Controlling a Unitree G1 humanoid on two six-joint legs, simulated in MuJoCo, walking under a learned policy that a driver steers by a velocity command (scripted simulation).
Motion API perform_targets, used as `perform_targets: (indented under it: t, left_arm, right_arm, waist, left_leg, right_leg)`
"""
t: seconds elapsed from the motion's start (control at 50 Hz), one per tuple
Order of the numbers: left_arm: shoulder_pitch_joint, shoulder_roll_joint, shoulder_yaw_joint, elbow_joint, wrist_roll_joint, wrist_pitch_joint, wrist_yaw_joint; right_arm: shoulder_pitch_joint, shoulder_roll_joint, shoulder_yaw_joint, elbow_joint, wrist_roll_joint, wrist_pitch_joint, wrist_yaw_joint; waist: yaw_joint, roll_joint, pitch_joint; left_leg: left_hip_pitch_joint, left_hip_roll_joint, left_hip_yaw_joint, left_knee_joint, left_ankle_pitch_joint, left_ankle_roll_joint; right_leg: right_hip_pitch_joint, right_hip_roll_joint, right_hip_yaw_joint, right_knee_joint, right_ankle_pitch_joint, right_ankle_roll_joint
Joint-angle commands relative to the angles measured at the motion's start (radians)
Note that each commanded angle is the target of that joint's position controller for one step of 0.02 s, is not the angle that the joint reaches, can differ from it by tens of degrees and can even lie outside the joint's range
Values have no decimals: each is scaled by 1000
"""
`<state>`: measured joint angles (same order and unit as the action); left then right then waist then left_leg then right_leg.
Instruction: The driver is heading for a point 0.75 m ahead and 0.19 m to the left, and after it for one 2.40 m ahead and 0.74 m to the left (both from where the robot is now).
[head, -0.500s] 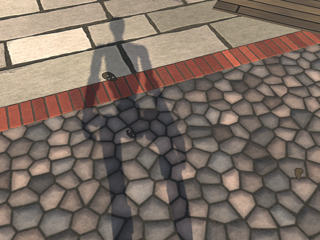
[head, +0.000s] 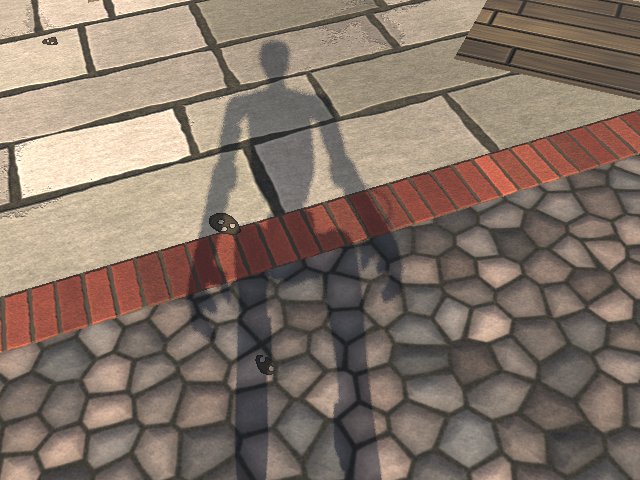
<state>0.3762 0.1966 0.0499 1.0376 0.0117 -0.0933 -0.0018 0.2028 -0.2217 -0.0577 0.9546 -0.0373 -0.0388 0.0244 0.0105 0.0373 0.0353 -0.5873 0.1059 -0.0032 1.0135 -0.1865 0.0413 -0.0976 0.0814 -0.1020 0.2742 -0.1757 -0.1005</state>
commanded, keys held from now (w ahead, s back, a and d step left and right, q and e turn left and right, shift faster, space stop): w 0.06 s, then no key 0.68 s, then w+q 0.26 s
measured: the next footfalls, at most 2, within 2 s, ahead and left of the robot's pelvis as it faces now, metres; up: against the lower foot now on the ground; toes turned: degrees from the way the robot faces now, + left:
left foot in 0.26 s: +0.30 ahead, +0.10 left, +0.00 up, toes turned +3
right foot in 0.62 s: +0.24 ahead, -0.10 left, +0.00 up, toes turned -1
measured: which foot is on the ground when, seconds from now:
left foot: up 0.00-0.24, down 0.26-0.84, up 0.86-1.00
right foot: down 0.00-0.28, up 0.30-0.60, down 0.62-1.00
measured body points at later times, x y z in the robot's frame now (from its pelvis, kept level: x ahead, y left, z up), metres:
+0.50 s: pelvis +0.18 +0.04 -0.01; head +0.21 +0.05 +0.44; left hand +0.21 +0.27 -0.17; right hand +0.22 -0.19 -0.15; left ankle +0.26 +0.10 -0.75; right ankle +0.17 -0.10 -0.71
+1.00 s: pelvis +0.24 +0.03 +0.00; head +0.24 +0.05 +0.45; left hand +0.20 +0.28 -0.17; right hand +0.29 -0.21 -0.14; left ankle +0.26 +0.13 -0.72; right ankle +0.20 -0.10 -0.75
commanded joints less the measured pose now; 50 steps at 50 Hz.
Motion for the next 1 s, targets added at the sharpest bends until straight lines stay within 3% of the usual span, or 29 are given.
perform_targets:
  t: [0.02,0.06,0.16,0.2,0.22,0.24,0.26,0.28,0.3,0.32,0.34,0.36,0.38,0.44,0.48,0.54,0.6,0.64,0.66,0.68,0.74,0.78,0.82,0.84,0.86,0.88,0.92,1.0]
  left_arm:
    - [35,102,11,-36,-2,-16,2]
    - [65,102,8,-28,-2,-15,3]
    - [126,90,-5,8,8,-7,16]
    - [101,99,-4,11,12,-4,24]
    - [84,107,-2,10,12,-2,28]
    - [63,113,0,11,2,1,30]
    - [77,101,-5,0,-11,-2,32]
    - [202,18,-22,-2,-49,3,36]
    - [260,40,-10,35,-59,22,39]
    - [189,69,1,29,-25,38,39]
    - [102,53,0,12,5,45,34]
    - [61,39,2,8,19,54,29]
    - [59,28,0,8,25,68,23]
    - [105,-15,-11,44,19,103,27]
    - [58,-5,-14,41,17,118,37]
    - [0,13,-17,40,12,128,41]
    - [12,0,-26,62,15,117,40]
    - [21,30,-30,59,26,97,44]
    - [-19,55,-28,61,8,91,44]
    - [-37,24,-36,60,1,81,42]
    - [-52,24,-38,60,-7,65,45]
    - [-14,47,-25,63,1,67,47]
    - [14,75,-9,47,9,76,47]
    - [41,95,2,44,9,78,50]
    - [69,120,16,48,8,77,55]
    - [56,139,28,43,11,73,59]
    - [14,134,35,20,13,55,62]
    - [-30,129,40,-1,12,23,50]
  right_arm:
    - [-42,-32,-2,-58,4,4,6]
    - [-113,-21,6,-82,10,1,7]
    - [-160,0,23,-87,15,-14,-12]
    - [-100,-26,16,-66,12,-26,-22]
    - [-24,-45,8,-37,10,-34,-29]
    - [83,-56,1,2,3,-49,-34]
    - [190,-109,-11,34,-14,-65,-41]
    - [272,-182,-27,40,-27,-66,-40]
    - [254,-147,-17,36,29,-52,-30]
    - [158,-112,-8,14,46,-42,-28]
    - [67,-60,8,1,41,-36,-33]
    - [27,-22,23,1,35,-32,-41]
    - [0,-8,31,3,32,-28,-51]
    - [19,-33,33,22,17,-31,-51]
    - [30,-51,31,29,13,-29,-47]
    - [42,-65,27,41,16,-8,-47]
    - [32,-61,26,46,30,17,-50]
    - [73,-46,25,59,30,25,-50]
    - [107,-21,26,62,41,31,-47]
    - [111,-16,28,76,35,32,-46]
    - [139,-20,28,101,25,28,-46]
    - [133,-24,27,102,26,28,-43]
    - [92,-31,21,76,26,35,-36]
    - [51,-10,23,51,22,35,-30]
    - [4,8,24,22,16,33,-22]
    - [-15,1,20,-2,2,28,-14]
    - [26,-28,2,-6,-1,18,-4]
    - [8,-7,-3,-38,13,7,8]
  waist:
    - [-12,-85,52]
    - [6,-88,58]
    - [28,-116,39]
    - [-1,-140,13]
    - [-31,-140,-13]
    - [-86,-105,-52]
    - [-108,-52,-135]
    - [-78,123,-302]
    - [-64,129,-423]
    - [-41,50,-317]
    - [-26,26,-176]
    - [-2,9,-94]
    - [25,24,-63]
    - [52,37,-91]
    - [38,52,-90]
    - [16,78,-62]
    - [30,35,-8]
    - [10,-23,36]
    - [-35,-130,82]
    - [-39,-144,77]
    - [-51,-105,38]
    - [-33,-85,25]
    - [-4,-99,79]
    - [21,-149,100]
    - [39,-206,112]
    - [36,-211,123]
    - [-6,-119,94]
    - [-13,-142,81]
  left_leg:
    - [-75,15,29,-108,106,-25]
    - [-65,1,48,-217,155,-29]
    - [66,-80,102,-400,185,0]
    - [146,-108,91,-442,128,29]
    - [216,-129,86,-487,118,45]
    - [334,-137,89,-605,226,60]
    - [548,-23,6,-589,590,82]
    - [838,282,-262,-477,1156,230]
    - [857,347,-388,-505,1283,336]
    - [715,298,-310,-572,1060,319]
    - [573,247,-252,-636,855,280]
    - [453,198,-192,-691,732,238]
    - [360,156,-137,-729,641,206]
    - [285,109,-73,-746,545,177]
    - [282,101,-87,-772,332,166]
    - [245,91,-126,-826,-59,146]
    - [175,77,-146,-834,-288,95]
    - [166,39,-137,-798,-295,28]
    - [238,-30,-69,-781,-195,11]
    - [362,-39,-49,-727,-84,8]
    - [458,-26,-55,-697,1,13]
    - [377,-58,-51,-675,-178,30]
    - [220,-104,-38,-611,-381,52]
    - [138,-133,-7,-525,-352,48]
    - [67,-155,45,-365,-253,40]
    - [12,-108,36,-234,-210,40]
    - [-54,-60,-7,-124,-200,38]
    - [103,-61,57,-286,-180,38]
  right_leg:
    - [-16,-258,182,-169,243,-103]
    - [9,-248,158,-165,288,-93]
    - [96,-242,81,-25,724,-59]
    - [130,-255,92,64,818,-48]
    - [149,-253,102,142,854,-37]
    - [143,-225,87,279,805,-15]
    - [19,-185,72,447,567,13]
    - [-208,-63,14,778,-110,47]
    - [-260,0,124,914,-465,58]
    - [-287,-42,168,936,-428,64]
    - [-317,-68,163,903,-381,69]
    - [-292,-97,167,831,-335,76]
    - [-234,-111,158,758,-301,85]
    - [-116,-94,116,621,-259,99]
    - [-113,-98,106,512,-242,98]
    - [-94,-101,94,408,-183,93]
    - [-10,-101,80,224,-79,76]
    - [-5,-189,188,75,-63,56]
    - [-156,-202,235,42,-162,41]
    - [-239,-207,245,-4,-207,49]
    - [-237,-188,220,-20,-146,67]
    - [-175,-165,193,-1,-291,49]
    - [-157,-187,228,-23,-527,8]
    - [-114,-246,301,-74,-597,-23]
    - [-85,-347,396,-162,-643,-66]
    - [-72,-431,442,-201,-598,-105]
    - [-10,-441,386,-190,-467,-110]
    - [-58,-368,179,-137,-305,-52]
